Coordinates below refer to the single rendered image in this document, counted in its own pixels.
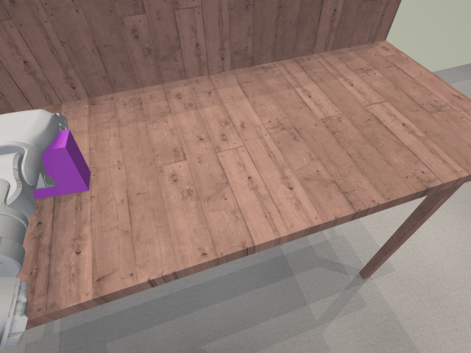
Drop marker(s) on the left robot upper arm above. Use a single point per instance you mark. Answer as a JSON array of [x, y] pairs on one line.
[[13, 310]]

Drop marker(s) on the left robot hand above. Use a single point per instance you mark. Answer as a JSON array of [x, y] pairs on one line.
[[38, 128]]

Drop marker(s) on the sponge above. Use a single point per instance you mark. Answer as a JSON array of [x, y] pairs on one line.
[[64, 162]]

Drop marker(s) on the table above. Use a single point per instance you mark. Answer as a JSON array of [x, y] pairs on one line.
[[216, 129]]

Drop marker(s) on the left robot forearm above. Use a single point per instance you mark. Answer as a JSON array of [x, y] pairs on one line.
[[20, 166]]

